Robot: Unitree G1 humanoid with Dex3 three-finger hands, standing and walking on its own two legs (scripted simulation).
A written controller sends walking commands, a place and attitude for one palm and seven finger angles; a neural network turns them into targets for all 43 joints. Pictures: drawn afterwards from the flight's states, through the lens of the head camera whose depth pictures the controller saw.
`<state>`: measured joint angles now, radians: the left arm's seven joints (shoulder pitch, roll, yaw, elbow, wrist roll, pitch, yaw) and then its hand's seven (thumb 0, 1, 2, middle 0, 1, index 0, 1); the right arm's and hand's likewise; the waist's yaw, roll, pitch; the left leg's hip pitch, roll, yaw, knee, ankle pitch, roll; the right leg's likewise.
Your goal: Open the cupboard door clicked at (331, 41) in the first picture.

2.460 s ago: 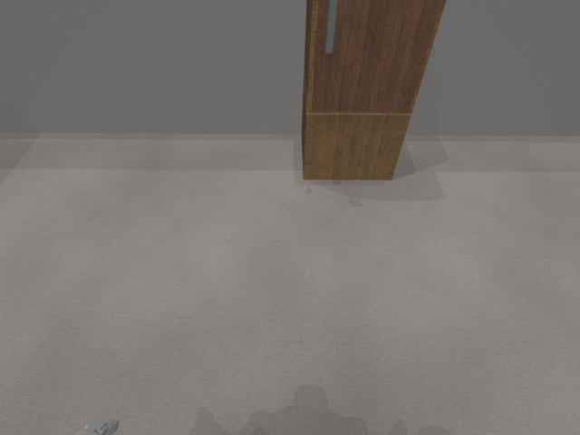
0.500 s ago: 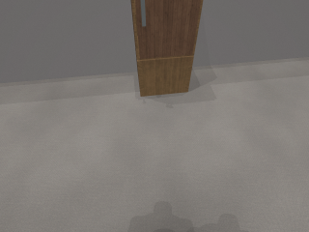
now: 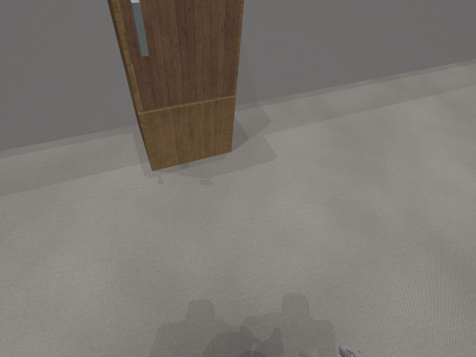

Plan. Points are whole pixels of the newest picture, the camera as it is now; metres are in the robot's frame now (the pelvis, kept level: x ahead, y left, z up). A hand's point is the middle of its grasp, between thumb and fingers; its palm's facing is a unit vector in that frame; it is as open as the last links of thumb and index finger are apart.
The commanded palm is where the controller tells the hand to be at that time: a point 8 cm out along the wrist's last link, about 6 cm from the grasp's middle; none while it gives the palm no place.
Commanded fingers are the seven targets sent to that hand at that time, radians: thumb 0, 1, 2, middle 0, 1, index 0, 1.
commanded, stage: walk to a spot facing it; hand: left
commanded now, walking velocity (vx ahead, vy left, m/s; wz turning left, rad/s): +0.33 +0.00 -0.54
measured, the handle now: (138, 26) +1.04 +0.43 +0.02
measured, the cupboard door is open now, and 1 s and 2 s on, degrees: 0 0 0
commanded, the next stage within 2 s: turn to face it in 0.94 s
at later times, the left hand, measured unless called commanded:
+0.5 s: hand (213, 235) +0.40 +0.09 -0.16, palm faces -0.31 -0.93 -0.19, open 7.3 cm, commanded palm none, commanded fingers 0.00 0.90 0.90 -0.20 -0.30 -0.20 -0.30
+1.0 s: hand (210, 188) +0.54 +0.12 -0.16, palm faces -0.46 -0.87 -0.18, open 7.3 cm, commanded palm none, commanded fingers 0.00 0.90 0.90 -0.20 -0.30 -0.20 -0.30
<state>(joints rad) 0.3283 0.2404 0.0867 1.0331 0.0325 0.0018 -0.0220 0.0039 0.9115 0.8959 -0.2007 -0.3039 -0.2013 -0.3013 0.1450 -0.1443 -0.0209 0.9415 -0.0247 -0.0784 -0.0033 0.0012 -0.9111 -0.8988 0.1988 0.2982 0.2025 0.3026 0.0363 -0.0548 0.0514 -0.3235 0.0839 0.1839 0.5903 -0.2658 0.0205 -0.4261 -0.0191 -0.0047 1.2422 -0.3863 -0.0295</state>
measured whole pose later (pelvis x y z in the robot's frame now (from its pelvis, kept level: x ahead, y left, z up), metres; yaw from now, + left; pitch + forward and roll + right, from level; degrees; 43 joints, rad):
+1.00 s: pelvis +0.40 -0.04 +0.01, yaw -32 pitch +0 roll -2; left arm 0.26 0.24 0.10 0.95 0.03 0.05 -0.04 0.00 0.91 0.90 -0.20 -0.30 -0.20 -0.30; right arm 0.20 -0.16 -0.03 0.93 -0.02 -0.04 -0.02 -0.01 -0.93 -0.90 0.20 0.30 0.20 0.30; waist 0.03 -0.03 0.05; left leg -0.21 0.14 0.27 0.48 -0.26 0.01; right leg -0.55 -0.07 -0.07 1.12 -0.36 0.05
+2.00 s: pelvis +0.43 -0.09 +0.01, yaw -9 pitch +2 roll -1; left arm 0.15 0.24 0.07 0.90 0.01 0.06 0.02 0.00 0.91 0.90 -0.20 -0.30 -0.20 -0.30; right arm 0.19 -0.25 -0.07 0.92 -0.02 0.04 0.01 0.00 -0.91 -0.90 0.20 0.30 0.20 0.30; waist -0.04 0.02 0.05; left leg -0.35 -0.05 -0.08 0.48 -0.16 0.03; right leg -0.37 -0.04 0.00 0.78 -0.43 0.08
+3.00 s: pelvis +0.43 -0.10 +0.00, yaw +21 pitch -1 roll +1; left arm 0.16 0.18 0.01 0.90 0.02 0.01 0.02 0.00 0.91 0.90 -0.20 -0.30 -0.20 -0.30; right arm 0.23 -0.23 -0.06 0.98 -0.01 0.06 0.00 0.01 -0.91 -0.90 0.20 0.30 0.20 0.30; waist -0.04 0.05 0.06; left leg -0.35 -0.05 -0.06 0.81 -0.47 -0.01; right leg -0.26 -0.05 -0.09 0.57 -0.29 -0.02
